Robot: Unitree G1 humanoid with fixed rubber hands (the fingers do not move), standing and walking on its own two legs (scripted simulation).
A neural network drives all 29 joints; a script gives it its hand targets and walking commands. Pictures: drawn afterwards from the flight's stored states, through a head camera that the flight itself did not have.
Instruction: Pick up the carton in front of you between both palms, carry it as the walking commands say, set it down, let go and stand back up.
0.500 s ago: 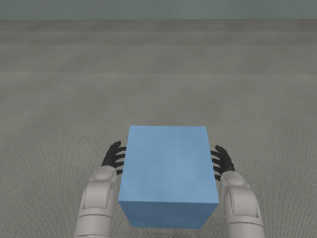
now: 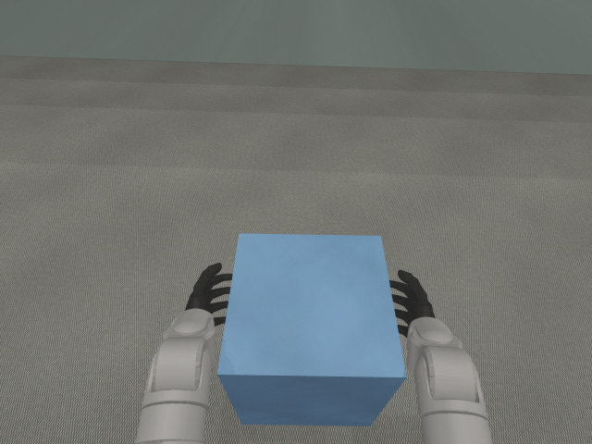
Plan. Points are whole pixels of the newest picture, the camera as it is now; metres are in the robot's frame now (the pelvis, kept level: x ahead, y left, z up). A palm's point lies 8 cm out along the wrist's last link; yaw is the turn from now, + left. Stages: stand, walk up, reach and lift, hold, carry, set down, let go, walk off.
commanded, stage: carry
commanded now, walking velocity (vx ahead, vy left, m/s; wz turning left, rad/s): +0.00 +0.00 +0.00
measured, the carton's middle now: (307, 334) +0.31 +0.00 -0.04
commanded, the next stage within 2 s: hold in 1.84 s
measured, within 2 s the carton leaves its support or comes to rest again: neither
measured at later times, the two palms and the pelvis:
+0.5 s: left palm (208, 330) +0.27 +0.14 +0.03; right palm (430, 340) +0.27 -0.16 +0.03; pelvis -0.01 -0.01 -0.01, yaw +0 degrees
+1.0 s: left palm (205, 357) +0.23 +0.13 +0.04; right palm (443, 367) +0.23 -0.17 +0.04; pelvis -0.05 -0.02 +0.00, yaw +0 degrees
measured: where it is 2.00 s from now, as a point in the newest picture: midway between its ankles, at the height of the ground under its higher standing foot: outside the picture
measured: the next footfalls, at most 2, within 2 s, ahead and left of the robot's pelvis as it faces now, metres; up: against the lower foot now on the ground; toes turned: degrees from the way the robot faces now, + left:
none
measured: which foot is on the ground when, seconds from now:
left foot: down 0.00-1.00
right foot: down 0.00-1.00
